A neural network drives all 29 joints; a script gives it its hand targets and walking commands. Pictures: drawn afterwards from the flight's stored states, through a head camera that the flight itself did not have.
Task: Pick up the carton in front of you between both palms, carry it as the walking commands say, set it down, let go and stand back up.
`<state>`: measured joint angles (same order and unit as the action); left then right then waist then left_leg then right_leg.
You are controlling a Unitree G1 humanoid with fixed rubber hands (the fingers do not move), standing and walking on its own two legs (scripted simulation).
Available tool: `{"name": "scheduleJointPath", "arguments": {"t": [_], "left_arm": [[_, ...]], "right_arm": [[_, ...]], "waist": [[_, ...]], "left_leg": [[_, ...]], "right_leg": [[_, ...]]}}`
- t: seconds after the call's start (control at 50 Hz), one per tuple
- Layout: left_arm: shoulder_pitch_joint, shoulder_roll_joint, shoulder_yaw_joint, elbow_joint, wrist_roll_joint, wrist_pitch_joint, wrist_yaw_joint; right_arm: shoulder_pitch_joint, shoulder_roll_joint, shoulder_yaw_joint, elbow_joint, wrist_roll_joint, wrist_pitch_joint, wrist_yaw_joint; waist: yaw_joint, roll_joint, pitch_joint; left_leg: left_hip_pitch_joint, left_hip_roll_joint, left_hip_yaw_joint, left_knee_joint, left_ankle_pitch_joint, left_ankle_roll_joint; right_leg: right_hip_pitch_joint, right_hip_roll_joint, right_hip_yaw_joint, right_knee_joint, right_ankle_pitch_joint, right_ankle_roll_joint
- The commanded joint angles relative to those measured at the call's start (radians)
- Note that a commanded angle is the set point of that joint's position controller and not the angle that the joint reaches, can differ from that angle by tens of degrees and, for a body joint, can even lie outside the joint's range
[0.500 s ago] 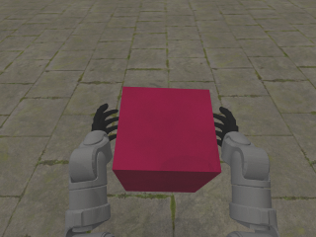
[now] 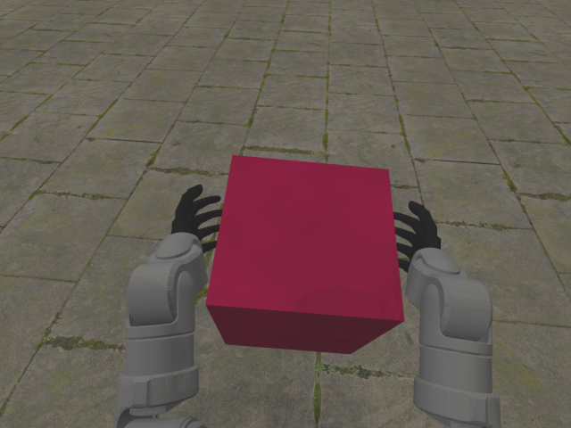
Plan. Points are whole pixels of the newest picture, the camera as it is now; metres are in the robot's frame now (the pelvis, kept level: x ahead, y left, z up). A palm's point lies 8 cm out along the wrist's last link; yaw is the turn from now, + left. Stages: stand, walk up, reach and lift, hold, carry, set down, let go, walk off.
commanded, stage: carry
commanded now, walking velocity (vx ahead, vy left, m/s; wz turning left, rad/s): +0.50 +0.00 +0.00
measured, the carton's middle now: (298, 266) +0.34 +0.02 +0.05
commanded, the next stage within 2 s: none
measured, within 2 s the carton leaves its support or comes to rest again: neither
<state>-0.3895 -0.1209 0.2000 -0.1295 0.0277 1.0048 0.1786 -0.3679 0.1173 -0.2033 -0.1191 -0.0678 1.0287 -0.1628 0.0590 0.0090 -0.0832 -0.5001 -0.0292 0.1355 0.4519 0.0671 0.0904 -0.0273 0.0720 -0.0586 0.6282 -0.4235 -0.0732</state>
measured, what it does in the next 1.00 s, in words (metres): walks ahead: right foot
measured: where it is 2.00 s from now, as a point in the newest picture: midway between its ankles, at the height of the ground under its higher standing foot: (302, 231)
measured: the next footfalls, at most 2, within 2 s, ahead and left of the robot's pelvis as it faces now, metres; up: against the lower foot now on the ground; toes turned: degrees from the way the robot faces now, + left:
right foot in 0.52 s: +0.43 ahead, -0.11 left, +0.00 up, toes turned -6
left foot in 1.02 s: +0.76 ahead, +0.11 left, +0.00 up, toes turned +11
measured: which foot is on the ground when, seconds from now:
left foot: down 0.00-0.54, up 0.56-1.00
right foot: down 0.00-0.00, up 0.02-0.50, down 0.52-1.00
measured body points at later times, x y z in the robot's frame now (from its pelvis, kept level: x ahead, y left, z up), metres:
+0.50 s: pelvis +0.27 -0.02 +0.01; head +0.27 -0.02 +0.46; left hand +0.58 +0.14 +0.12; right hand +0.58 -0.16 +0.11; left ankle +0.14 +0.06 -0.72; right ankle +0.38 -0.11 -0.72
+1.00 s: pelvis +0.57 +0.00 +0.00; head +0.54 +0.00 +0.45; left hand +0.81 +0.17 +0.10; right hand +0.82 -0.14 +0.10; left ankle +0.71 +0.11 -0.72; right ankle +0.39 -0.11 -0.72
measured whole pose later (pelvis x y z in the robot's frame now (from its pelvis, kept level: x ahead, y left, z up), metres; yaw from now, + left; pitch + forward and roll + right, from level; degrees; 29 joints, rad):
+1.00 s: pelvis +0.57 +0.00 +0.00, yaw +1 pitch +3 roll +0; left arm 0.01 -0.13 0.05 -0.53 0.04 1.19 0.14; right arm 0.02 0.13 -0.03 -0.53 -0.05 1.24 -0.14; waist 0.02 -0.01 -0.14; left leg -0.51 0.07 0.18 0.49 -0.04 0.01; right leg 0.13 -0.03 -0.13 0.23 -0.40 0.02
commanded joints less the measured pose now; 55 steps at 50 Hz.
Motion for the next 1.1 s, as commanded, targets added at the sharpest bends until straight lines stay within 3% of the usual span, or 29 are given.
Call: {"name": "scheduleJointPath", "arguments": {"t": [0.0, 0.02, 0.08, 0.12, 0.14, 0.24, 0.26, 0.3, 0.34, 0.42, 0.46, 0.48, 0.5, 0.52, 0.54, 0.56, 0.62, 0.66, 0.68, 0.7, 0.8, 0.86, 0.92, 0.96, 1.0, 1.02, 1.04, 1.06, 1.08], "left_arm": [[-0.511, -0.697, -0.596, -0.013, -0.199, 0.046, -0.041], [-0.507, -0.661, -0.580, 0.005, -0.186, 0.056, -0.039], [-0.531, -0.735, -0.548, 0.007, -0.138, 0.043, -0.020], [-0.546, -0.777, -0.536, -0.022, -0.152, 0.013, -0.033], [-0.470, -0.771, -0.505, 0.078, -0.099, 0.016, -0.036], [-0.489, -0.800, -0.571, 0.021, -0.112, -0.026, -0.051], [-0.478, -0.796, -0.588, -0.006, -0.113, -0.029, -0.048], [-0.485, -0.792, -0.601, -0.075, -0.139, -0.033, -0.045], [-0.426, -0.783, -0.623, -0.033, -0.156, -0.013, -0.049], [-0.391, -0.744, -0.662, -0.116, -0.199, 0.032, -0.052], [-0.347, -0.696, -0.630, -0.143, -0.182, 0.061, -0.054], [-0.259, -0.707, -0.638, -0.151, -0.184, 0.077, -0.057], [-0.233, -0.722, -0.646, -0.157, -0.217, 0.094, -0.069], [-0.246, -0.697, -0.643, -0.167, -0.196, 0.107, -0.071], [-0.179, -0.710, -0.646, -0.182, -0.189, 0.117, -0.077], [-0.191, -0.758, -0.650, -0.235, -0.202, 0.123, -0.084], [-0.124, -0.874, -0.689, -0.242, -0.243, 0.143, -0.137], [-0.158, -0.923, -0.738, -0.317, -0.257, 0.137, -0.159], [-0.090, -0.926, -0.736, -0.363, -0.277, 0.132, -0.164], [-0.127, -0.956, -0.743, -0.333, -0.269, 0.144, -0.169], [0.038, -0.833, -0.737, -0.424, -0.257, 0.161, -0.184], [0.030, -0.781, -0.741, -0.437, -0.255, 0.176, -0.163], [0.063, -0.750, -0.728, -0.431, -0.237, 0.196, -0.149], [0.054, -0.739, -0.741, -0.445, -0.260, 0.206, -0.148], [0.046, -0.749, -0.777, -0.485, -0.260, 0.210, -0.146], [-0.003, -0.760, -0.783, -0.468, -0.269, 0.220, -0.147], [0.023, -0.787, -0.795, -0.479, -0.273, 0.221, -0.148], [0.030, -0.771, -0.808, -0.505, -0.275, 0.213, -0.154], [-0.006, -0.830, -0.822, -0.472, -0.286, 0.204, -0.166]], "right_arm": [[-0.511, 0.599, 0.518, -0.046, 0.161, -0.004, 0.004], [-0.478, 0.560, 0.493, 0.022, 0.143, 0.015, -0.002], [-0.597, 0.693, 0.575, -0.069, 0.236, -0.011, 0.019], [-0.704, 0.818, 0.653, -0.093, 0.313, -0.032, 0.050], [-0.734, 0.808, 0.669, -0.068, 0.300, -0.032, 0.054], [-0.692, 0.839, 0.681, -0.059, 0.294, -0.060, 0.076], [-0.665, 0.811, 0.660, -0.074, 0.300, -0.068, 0.072], [-0.572, 0.797, 0.659, -0.061, 0.276, -0.060, 0.072], [-0.540, 0.735, 0.631, -0.068, 0.252, -0.047, 0.061], [-0.417, 0.676, 0.623, -0.157, 0.215, -0.013, 0.043], [-0.365, 0.706, 0.632, -0.142, 0.223, 0.026, 0.046], [-0.314, 0.663, 0.644, -0.208, 0.238, 0.036, 0.047], [-0.323, 0.676, 0.666, -0.219, 0.255, 0.052, 0.051], [-0.339, 0.694, 0.685, -0.261, 0.260, 0.067, 0.057], [-0.297, 0.687, 0.694, -0.281, 0.274, 0.085, 0.071], [-0.324, 0.728, 0.717, -0.311, 0.271, 0.090, 0.073], [-0.292, 0.832, 0.775, -0.373, 0.290, 0.100, 0.107], [-0.281, 0.907, 0.776, -0.389, 0.302, 0.104, 0.127], [-0.178, 0.928, 0.791, -0.389, 0.308, 0.103, 0.127], [-0.216, 0.954, 0.785, -0.375, 0.292, 0.107, 0.127], [-0.057, 0.847, 0.793, -0.453, 0.279, 0.135, 0.132], [-0.071, 0.776, 0.796, -0.488, 0.283, 0.159, 0.122], [-0.096, 0.722, 0.796, -0.537, 0.300, 0.165, 0.114], [-0.026, 0.710, 0.786, -0.517, 0.288, 0.176, 0.120], [0.029, 0.688, 0.759, -0.489, 0.284, 0.178, 0.127], [-0.024, 0.728, 0.747, -0.459, 0.281, 0.177, 0.123], [-0.016, 0.743, 0.769, -0.469, 0.294, 0.171, 0.123], [0.041, 0.753, 0.749, -0.460, 0.301, 0.163, 0.128], [0.033, 0.785, 0.755, -0.460, 0.280, 0.147, 0.138]], "waist": [[-0.080, 0.198, -0.438], [-0.134, 0.222, -0.484], [-0.117, 0.024, -0.359], [-0.091, 0.030, -0.333], [-0.095, 0.018, -0.304], [-0.099, 0.043, -0.309], [-0.103, 0.093, -0.291], [-0.097, 0.051, -0.298], [-0.090, 0.142, -0.285], [-0.104, 0.139, -0.242], [-0.088, 0.073, -0.260], [-0.066, 0.119, -0.320], [-0.049, 0.064, -0.388], [-0.044, -0.169, -0.444], [-0.033, -0.241, -0.441], [-0.028, -0.191, -0.373], [-0.053, -0.108, -0.285], [-0.054, -0.078, -0.285], [-0.045, -0.136, -0.273], [-0.054, -0.084, -0.263], [-0.049, -0.133, -0.132], [-0.038, -0.180, -0.090], [-0.027, -0.153, -0.041], [-0.048, -0.231, -0.069], [-0.082, -0.060, -0.251], [-0.091, 0.149, -0.336], [-0.066, 0.352, -0.358], [-0.076, 0.270, -0.311], [-0.082, 0.203, -0.305]], "left_leg": [[0.777, 0.370, -0.400, 0.170, 0.502, 0.116], [0.871, 0.430, -0.715, 0.027, 0.007, 0.285], [0.566, 0.341, -0.633, -0.125, -0.306, 0.165], [0.475, 0.301, -0.519, -0.169, -0.357, 0.142], [0.413, 0.280, -0.468, -0.196, -0.356, 0.138], [0.478, 0.269, -0.316, -0.230, -0.168, 0.136], [0.472, 0.250, -0.274, -0.234, -0.099, 0.124], [0.541, 0.230, -0.239, -0.206, 0.128, 0.097], [0.577, 0.201, -0.167, -0.182, 0.113, 0.092], [0.735, 0.210, -0.170, -0.117, 0.282, 0.067], [0.675, 0.202, -0.132, 0.034, 0.509, 0.032], [0.581, 0.167, -0.041, 0.161, 0.425, -0.011], [0.378, 0.141, -0.038, 0.302, 0.136, -0.055], [0.033, 0.070, -0.034, 0.579, -0.210, -0.085], [-0.161, -0.010, -0.097, 0.720, -0.555, -0.085], [-0.266, 0.054, -0.149, 0.820, -0.560, -0.068], [-0.140, 0.139, -0.143, 0.610, -0.354, -0.089], [-0.118, 0.112, -0.102, 0.548, -0.336, -0.113], [-0.127, 0.117, -0.086, 0.492, -0.315, -0.131], [-0.155, 0.118, -0.082, 0.491, -0.295, -0.138], [-0.217, 0.108, 0.000, 0.283, -0.185, -0.149], [-0.132, 0.108, 0.014, 0.175, -0.117, -0.119], [-0.064, 0.064, 0.066, 0.031, -0.084, -0.094], [0.083, 0.066, 0.073, 0.056, -0.088, -0.063], [0.476, 0.037, 0.105, -0.009, -0.170, -0.073], [0.698, 0.265, -0.265, -0.100, -0.412, 0.024], [0.786, 0.486, -0.677, -0.257, -0.389, 0.105], [0.737, 0.447, -0.615, -0.247, -0.303, 0.103], [0.678, 0.419, -0.507, -0.221, -0.172, 0.089]], "right_leg": [[-0.433, -0.038, 0.029, 0.543, -0.088, 0.036], [-0.662, 0.021, 0.077, 0.775, -0.203, 0.050], [-0.676, -0.087, 0.123, 0.734, 0.001, 0.006], [-0.647, -0.123, 0.104, 0.635, 0.053, 0.022], [-0.637, -0.115, 0.080, 0.577, 0.073, 0.036], [-0.647, -0.162, 0.047, 0.290, 0.206, 0.071], [-0.644, -0.162, 0.026, 0.240, 0.245, 0.077], [-0.632, -0.141, -0.012, 0.155, 0.299, 0.077], [-0.624, -0.133, -0.021, 0.059, 0.333, 0.076], [-0.631, -0.087, -0.091, -0.121, 0.335, 0.069], [-0.389, -0.027, -0.144, -0.267, 0.387, 0.039], [-0.173, -0.044, -0.147, -0.297, 0.398, 0.040], [0.064, -0.175, 0.014, -0.289, 0.405, 0.004], [0.330, -0.441, 0.425, -0.246, 0.435, -0.133], [0.365, -0.516, 0.624, -0.320, 0.376, -0.211], [0.311, -0.512, 0.542, -0.336, 0.332, -0.206], [0.070, -0.382, 0.266, -0.441, 0.300, -0.051], [0.081, -0.350, 0.199, -0.460, 0.338, -0.071], [0.094, -0.336, 0.146, -0.460, 0.371, -0.068], [0.111, -0.356, 0.148, -0.466, 0.437, -0.062], [0.126, -0.280, 0.035, -0.468, 0.535, -0.048], [0.085, -0.315, 0.033, -0.487, 0.518, -0.053], [0.118, -0.268, -0.022, -0.452, 0.698, -0.028], [0.083, -0.296, -0.035, -0.365, 0.803, -0.005], [-0.023, -0.207, -0.116, -0.024, 0.704, 0.053], [-0.306, -0.152, -0.116, 0.273, 0.457, 0.080], [-0.543, -0.028, -0.046, 0.530, -0.026, 0.093], [-0.604, -0.087, 0.074, 0.622, -0.029, 0.060], [-0.619, -0.130, 0.064, 0.657, 0.005, 0.043]]}}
